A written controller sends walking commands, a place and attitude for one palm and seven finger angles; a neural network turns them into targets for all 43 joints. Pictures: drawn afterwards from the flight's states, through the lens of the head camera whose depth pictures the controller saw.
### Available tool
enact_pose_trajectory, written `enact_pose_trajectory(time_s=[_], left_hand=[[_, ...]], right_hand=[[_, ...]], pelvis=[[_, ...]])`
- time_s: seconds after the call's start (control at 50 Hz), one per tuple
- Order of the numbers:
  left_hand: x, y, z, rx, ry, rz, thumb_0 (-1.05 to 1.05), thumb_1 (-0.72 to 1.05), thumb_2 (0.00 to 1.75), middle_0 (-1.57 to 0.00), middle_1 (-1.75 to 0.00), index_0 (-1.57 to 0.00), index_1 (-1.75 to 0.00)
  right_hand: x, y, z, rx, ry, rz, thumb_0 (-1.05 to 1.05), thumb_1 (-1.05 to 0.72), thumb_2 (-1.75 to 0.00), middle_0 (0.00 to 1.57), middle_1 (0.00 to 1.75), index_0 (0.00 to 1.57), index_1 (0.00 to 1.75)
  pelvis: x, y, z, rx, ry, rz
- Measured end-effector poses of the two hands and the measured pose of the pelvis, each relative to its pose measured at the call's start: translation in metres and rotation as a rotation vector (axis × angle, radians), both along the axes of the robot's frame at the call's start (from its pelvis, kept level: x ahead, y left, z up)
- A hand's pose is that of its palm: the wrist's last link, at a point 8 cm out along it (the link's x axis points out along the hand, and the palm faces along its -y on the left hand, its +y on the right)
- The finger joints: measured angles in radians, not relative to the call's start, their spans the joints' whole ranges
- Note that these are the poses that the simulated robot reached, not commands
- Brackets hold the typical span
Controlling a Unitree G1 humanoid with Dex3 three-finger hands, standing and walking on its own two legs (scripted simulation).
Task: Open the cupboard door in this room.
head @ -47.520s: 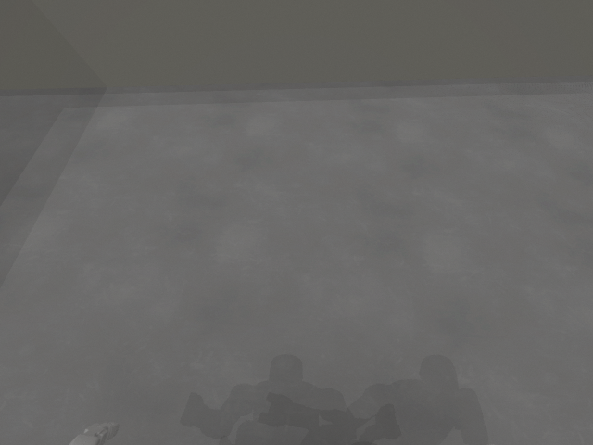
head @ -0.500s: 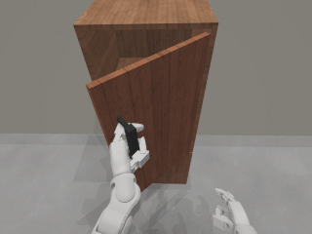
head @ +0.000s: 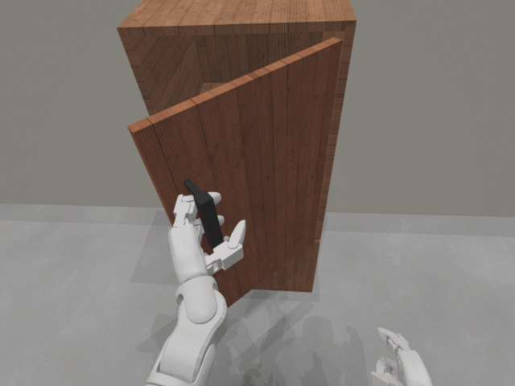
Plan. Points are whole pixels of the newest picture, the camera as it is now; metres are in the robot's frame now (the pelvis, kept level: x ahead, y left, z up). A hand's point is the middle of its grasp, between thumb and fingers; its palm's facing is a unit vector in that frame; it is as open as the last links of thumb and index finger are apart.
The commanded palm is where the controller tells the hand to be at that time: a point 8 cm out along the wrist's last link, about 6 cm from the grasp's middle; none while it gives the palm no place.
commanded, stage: open thumb and fingers to let go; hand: left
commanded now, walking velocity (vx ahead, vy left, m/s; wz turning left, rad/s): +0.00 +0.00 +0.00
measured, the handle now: (203, 216) +0.35 +0.10 +0.09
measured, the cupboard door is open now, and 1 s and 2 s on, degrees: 43 50 47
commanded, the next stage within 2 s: slide the hand sideways off the handle in 0.52 s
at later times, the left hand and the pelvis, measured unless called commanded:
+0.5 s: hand (228, 237) +0.31 +0.06 +0.09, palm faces +0.26 -0.97 -0.04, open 14.7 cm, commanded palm +0.27 +0.09 +0.09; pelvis +0.00 +0.03 +0.00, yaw -1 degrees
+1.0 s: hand (236, 265) +0.27 +0.04 +0.09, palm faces -0.17 -0.99 +0.02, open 16.1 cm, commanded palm +0.25 +0.11 +0.09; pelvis +0.00 +0.05 +0.00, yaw -3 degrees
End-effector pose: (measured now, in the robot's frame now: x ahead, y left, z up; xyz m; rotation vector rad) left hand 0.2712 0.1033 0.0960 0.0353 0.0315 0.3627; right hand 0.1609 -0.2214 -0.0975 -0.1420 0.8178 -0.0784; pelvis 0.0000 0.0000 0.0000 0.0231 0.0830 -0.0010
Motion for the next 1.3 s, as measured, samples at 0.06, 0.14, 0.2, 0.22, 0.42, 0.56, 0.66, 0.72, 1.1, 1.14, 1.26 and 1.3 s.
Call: enact_pose_trajectory(time_s=[0.06,0.14,0.2,0.22,0.42,0.56,0.66,0.72,1.1,1.14,1.26,1.3], left_hand=[[0.000,-0.001,-0.001,0.006,-0.006,-0.011,0.01,0.19,0.59,-0.33,-1.26,-0.34,-1.27],[0.002,-0.003,-0.002,0.003,-0.008,-0.027,0.01,-0.06,0.49,-0.32,-1.24,-0.32,-1.24],[0.005,-0.003,-0.002,0.004,-0.008,-0.031,0.00,-0.22,0.42,-0.31,-1.22,-0.31,-1.22],[0.006,-0.003,-0.002,0.005,-0.008,-0.035,0.00,-0.26,0.40,-0.31,-1.21,-0.30,-1.21],[0.011,-0.001,-0.002,0.004,-0.003,-0.080,-0.01,-0.46,0.31,-0.25,-0.90,-0.26,-0.90],[0.009,0.003,-0.002,0.001,-0.002,-0.115,-0.01,-0.49,0.30,-0.34,-0.70,-0.33,-0.72],[0.007,0.005,-0.003,0.013,-0.005,-0.139,-0.01,-0.49,0.30,-0.39,-0.59,-0.35,-0.63],[0.001,0.007,-0.005,0.020,-0.036,-0.307,-0.01,-0.49,0.30,-0.36,-0.52,-0.28,-0.56],[-0.018,0.002,-0.006,-0.036,-0.045,-0.531,-0.02,-0.50,0.30,-0.19,-0.33,-0.19,-0.33],[-0.020,0.005,-0.006,-0.039,-0.043,-0.527,-0.02,-0.50,0.30,-0.20,-0.33,-0.19,-0.33],[-0.034,0.019,-0.005,-0.049,-0.035,-0.494,-0.02,-0.49,0.30,-0.20,-0.33,-0.21,-0.33],[-0.039,0.024,-0.004,-0.046,-0.035,-0.479,-0.02,-0.50,0.30,-0.20,-0.33,-0.21,-0.33]], right_hand=[[-0.005,0.001,-0.002,0.001,0.004,-0.007,0.01,-0.91,-0.90,0.20,0.30,0.20,0.29],[-0.009,0.005,-0.003,0.003,0.003,-0.010,0.01,-0.91,-0.90,0.20,0.30,0.20,0.29],[-0.010,0.011,-0.003,0.004,-0.001,-0.007,0.01,-0.91,-0.90,0.20,0.30,0.20,0.29],[-0.010,0.013,-0.002,0.005,-0.003,-0.005,0.01,-0.91,-0.90,0.20,0.30,0.20,0.29],[-0.002,0.034,0.005,0.018,-0.033,0.009,0.01,-0.91,-0.90,0.20,0.30,0.20,0.29],[0.006,0.047,0.006,0.026,-0.046,0.031,0.01,-0.91,-0.90,0.20,0.30,0.20,0.29],[0.010,0.054,0.005,0.035,-0.047,0.047,0.01,-0.91,-0.90,0.20,0.30,0.20,0.29],[0.005,0.056,0.007,0.033,-0.047,0.046,0.01,-0.91,-0.90,0.20,0.30,0.20,0.29],[-0.016,0.049,0.018,0.021,-0.069,-0.032,0.02,-0.91,-0.90,0.20,0.30,0.20,0.29],[-0.012,0.048,0.019,0.021,-0.075,-0.032,0.02,-0.91,-0.90,0.20,0.30,0.20,0.29],[0.004,0.046,0.025,0.021,-0.109,-0.020,0.02,-0.91,-0.90,0.20,0.30,0.20,0.29],[0.010,0.045,0.026,0.020,-0.124,-0.011,0.02,-0.91,-0.90,0.20,0.30,0.20,0.29]], pelvis=[[-0.002,0.002,0.000,0.000,-0.001,-0.001],[-0.004,0.006,0.000,-0.002,-0.004,-0.003],[-0.006,0.009,0.000,-0.003,-0.004,-0.006],[-0.006,0.011,0.000,-0.004,-0.003,-0.007],[-0.004,0.026,0.000,-0.012,-0.004,-0.021],[-0.003,0.035,-0.002,-0.020,-0.008,-0.023],[-0.004,0.039,-0.005,-0.020,-0.009,-0.021],[-0.005,0.040,-0.005,-0.018,-0.013,-0.016],[0.000,0.046,0.000,-0.014,-0.029,-0.063],[0.002,0.045,0.000,-0.014,-0.028,-0.064],[0.010,0.041,0.000,-0.014,-0.021,-0.062],[0.011,0.040,-0.001,-0.015,-0.018,-0.058]])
